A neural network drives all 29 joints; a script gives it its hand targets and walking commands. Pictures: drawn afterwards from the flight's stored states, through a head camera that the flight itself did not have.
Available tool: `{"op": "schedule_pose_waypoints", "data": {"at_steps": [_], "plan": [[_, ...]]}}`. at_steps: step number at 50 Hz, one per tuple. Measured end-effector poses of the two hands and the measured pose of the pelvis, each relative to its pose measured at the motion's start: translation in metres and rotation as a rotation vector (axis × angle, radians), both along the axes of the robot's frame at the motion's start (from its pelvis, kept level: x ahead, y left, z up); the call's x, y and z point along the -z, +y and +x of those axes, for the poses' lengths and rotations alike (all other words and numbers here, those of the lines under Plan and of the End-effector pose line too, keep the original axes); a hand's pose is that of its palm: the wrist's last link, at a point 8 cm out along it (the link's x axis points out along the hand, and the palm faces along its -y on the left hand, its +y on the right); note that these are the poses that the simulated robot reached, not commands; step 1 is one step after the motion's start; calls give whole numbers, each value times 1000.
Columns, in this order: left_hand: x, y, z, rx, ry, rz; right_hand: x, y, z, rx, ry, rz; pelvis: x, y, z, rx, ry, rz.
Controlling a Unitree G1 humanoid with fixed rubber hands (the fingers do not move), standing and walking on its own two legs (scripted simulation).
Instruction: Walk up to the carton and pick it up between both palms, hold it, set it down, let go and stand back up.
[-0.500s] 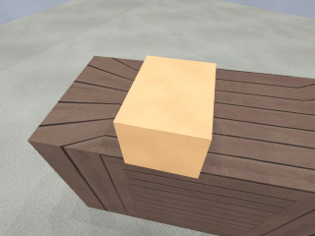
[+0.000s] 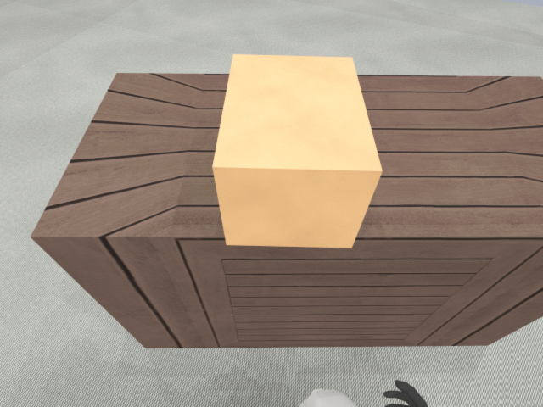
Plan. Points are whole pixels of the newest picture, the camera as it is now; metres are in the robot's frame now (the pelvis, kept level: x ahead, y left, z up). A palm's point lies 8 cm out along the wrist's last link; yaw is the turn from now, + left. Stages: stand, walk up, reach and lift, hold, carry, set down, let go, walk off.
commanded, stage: walk up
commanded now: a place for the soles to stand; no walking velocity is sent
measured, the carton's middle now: (290, 148) +0.54 -0.02 +0.06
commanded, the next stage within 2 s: reach and lift in 1.74 s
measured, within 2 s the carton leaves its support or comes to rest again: neither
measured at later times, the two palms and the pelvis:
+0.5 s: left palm out of the picture +0.06 +0.24 -0.12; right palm out of the picture -0.02 -0.23 -0.13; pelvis +0.00 +0.01 +0.01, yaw -8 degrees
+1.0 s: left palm out of the picture +0.09 +0.28 -0.11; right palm out of the picture +0.00 -0.22 -0.13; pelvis +0.01 +0.04 +0.01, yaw -13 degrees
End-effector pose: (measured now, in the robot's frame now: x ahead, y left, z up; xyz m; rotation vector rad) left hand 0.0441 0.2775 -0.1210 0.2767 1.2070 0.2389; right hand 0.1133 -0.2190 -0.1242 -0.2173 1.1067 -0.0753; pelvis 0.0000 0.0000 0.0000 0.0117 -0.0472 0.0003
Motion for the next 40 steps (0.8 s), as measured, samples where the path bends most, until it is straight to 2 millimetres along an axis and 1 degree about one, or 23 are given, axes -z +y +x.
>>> {"op": "schedule_pose_waypoints", "data": {"at_steps": [2,5,8,11,14,17,20,23,32,40], "plan": [[-1,-6,5,35,-4,-20,2,0,-18,26,14,8,-1,2,-1,24,5,0],[0,-20,9,70,-15,-53,8,-7,-47,65,64,18,-1,2,-2,56,7,0],[-3,-36,9,83,-11,-100,8,-10,-76,96,128,19,-7,5,-1,58,7,1],[-5,-47,9,102,1,-131,5,-12,-100,118,174,18,-12,8,2,70,13,6],[-5,-46,11,113,13,-130,2,-13,-118,141,203,9,-15,10,3,87,17,8],[-4,-43,12,139,27,-128,0,-14,-129,164,221,-3,-15,11,3,104,19,11],[-3,-39,14,161,41,-119,0,-15,-134,183,226,-11,-14,13,3,119,21,15],[-2,-35,15,178,53,-108,1,-15,-133,195,219,-15,-13,14,4,134,22,19],[-2,-28,22,213,62,-77,4,-18,-117,209,171,-16,-9,15,5,170,23,26],[-4,-25,35,236,27,-57,8,-22,-107,206,151,-21,-5,18,6,183,29,24]]}}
